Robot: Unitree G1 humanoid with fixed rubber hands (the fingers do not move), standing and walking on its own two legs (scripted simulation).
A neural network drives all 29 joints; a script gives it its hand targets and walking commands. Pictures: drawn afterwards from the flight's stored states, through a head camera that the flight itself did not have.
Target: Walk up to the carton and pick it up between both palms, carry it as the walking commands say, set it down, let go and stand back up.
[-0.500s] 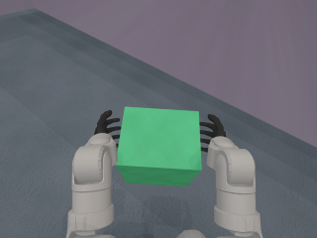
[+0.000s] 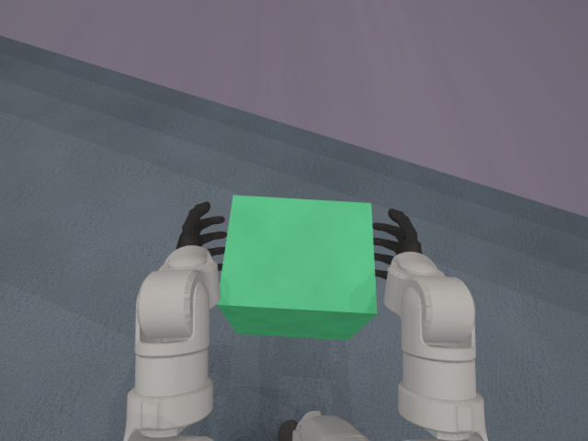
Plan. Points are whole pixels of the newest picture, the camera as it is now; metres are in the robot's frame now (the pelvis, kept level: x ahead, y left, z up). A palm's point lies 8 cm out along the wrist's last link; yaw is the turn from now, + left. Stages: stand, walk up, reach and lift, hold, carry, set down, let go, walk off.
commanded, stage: carry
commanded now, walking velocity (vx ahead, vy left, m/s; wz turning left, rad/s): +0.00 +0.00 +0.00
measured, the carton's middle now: (297, 275) +0.33 -0.01 +0.00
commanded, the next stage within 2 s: hold in 1.64 s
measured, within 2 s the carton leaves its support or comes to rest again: neither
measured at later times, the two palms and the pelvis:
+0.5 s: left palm (360, 270) +0.28 -0.07 +0.11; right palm (571, 321) +0.23 -0.33 +0.09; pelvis -0.03 -0.14 +0.00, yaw -9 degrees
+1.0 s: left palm (349, 267) +0.27 -0.05 +0.13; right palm (574, 318) +0.22 -0.30 +0.12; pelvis -0.04 -0.12 +0.00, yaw -10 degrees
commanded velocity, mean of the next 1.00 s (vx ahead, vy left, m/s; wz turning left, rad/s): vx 0.00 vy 0.00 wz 0.00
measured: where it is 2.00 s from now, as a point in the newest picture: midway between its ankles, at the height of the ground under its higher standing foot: outside the picture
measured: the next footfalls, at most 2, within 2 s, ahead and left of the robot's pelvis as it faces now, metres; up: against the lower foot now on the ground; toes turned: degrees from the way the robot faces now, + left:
right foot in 0.24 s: +0.08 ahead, -0.25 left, +0.00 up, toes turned +6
left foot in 0.62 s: +0.01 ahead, -0.03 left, +0.00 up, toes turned -6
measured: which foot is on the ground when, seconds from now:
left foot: down 0.00-0.24, up 0.26-0.60, down 0.62-1.00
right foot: up 0.00-0.22, down 0.24-1.00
